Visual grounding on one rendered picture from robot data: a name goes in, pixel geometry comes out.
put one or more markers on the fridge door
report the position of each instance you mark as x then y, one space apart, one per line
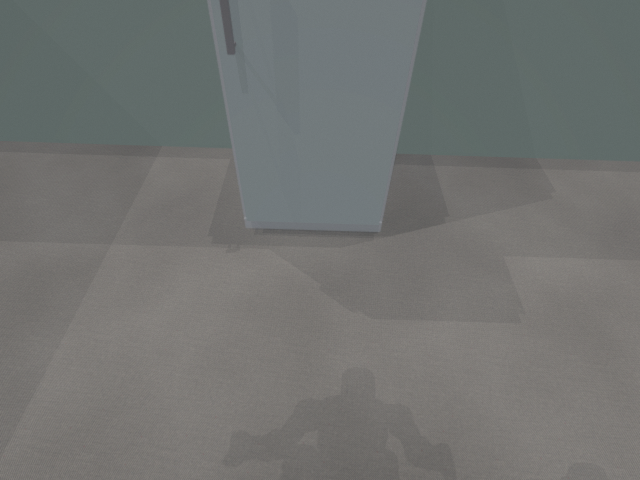
314 92

